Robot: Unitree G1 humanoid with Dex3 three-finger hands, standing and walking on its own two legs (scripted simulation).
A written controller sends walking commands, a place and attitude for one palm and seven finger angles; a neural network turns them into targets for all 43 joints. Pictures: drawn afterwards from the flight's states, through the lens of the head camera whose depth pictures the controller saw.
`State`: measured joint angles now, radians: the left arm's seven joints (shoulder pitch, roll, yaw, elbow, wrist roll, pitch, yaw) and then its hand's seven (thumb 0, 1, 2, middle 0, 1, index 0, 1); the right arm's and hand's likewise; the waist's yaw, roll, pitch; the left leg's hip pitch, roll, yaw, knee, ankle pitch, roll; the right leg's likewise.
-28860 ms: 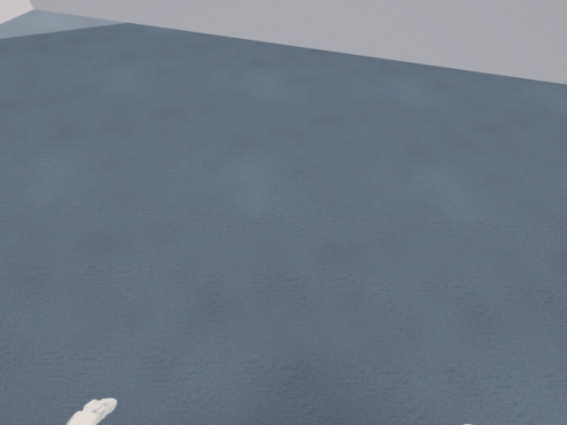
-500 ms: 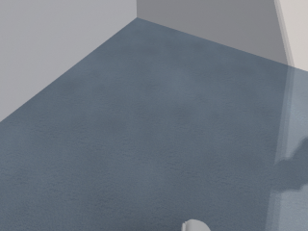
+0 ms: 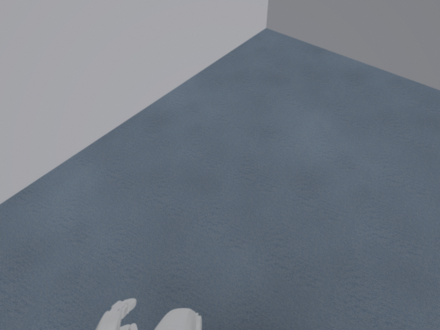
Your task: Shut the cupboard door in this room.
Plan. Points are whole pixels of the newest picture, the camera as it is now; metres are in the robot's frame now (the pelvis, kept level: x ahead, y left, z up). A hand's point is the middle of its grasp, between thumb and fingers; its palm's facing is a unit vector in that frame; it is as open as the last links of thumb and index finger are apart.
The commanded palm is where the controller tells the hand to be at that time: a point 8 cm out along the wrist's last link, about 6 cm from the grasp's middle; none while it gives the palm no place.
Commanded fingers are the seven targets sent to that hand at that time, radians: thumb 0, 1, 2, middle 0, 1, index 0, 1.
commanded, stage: walk to a spot facing it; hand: left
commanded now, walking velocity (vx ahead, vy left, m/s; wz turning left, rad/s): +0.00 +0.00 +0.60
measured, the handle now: out of the picture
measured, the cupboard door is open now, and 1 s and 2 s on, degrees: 82 82 82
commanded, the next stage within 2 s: none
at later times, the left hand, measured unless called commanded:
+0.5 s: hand out of the picture -0.01 +0.29 -0.18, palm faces +0.32 -0.92 -0.22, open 7.4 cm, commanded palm none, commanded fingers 0.00 0.90 0.90 -0.20 -0.30 -0.20 -0.30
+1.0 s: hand out of the picture +0.01 +0.22 -0.13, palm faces +0.51 -0.81 -0.29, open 7.4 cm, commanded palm none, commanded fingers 0.00 0.90 0.90 -0.20 -0.30 -0.20 -0.30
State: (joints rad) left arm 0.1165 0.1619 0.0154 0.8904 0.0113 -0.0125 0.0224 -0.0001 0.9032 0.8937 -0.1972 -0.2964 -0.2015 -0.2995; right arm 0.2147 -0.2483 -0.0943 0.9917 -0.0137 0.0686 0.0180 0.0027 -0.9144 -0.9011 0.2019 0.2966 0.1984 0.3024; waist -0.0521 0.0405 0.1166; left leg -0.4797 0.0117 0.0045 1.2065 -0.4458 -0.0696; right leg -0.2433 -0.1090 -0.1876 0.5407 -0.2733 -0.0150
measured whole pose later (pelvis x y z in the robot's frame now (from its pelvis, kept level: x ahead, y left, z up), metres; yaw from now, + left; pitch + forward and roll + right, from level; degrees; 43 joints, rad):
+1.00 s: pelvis +0.00 -0.01 +0.00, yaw +34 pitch -1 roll +2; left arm 0.12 0.19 0.02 0.86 0.00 0.02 0.02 0.00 0.90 0.89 -0.20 -0.30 -0.20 -0.30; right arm 0.26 -0.26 -0.11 0.97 -0.02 0.08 0.02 0.00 -0.91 -0.90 0.20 0.30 0.20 0.30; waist -0.07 0.05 0.08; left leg -0.50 -0.08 -0.09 1.02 -0.42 -0.05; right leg -0.22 -0.04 -0.07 0.51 -0.28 -0.02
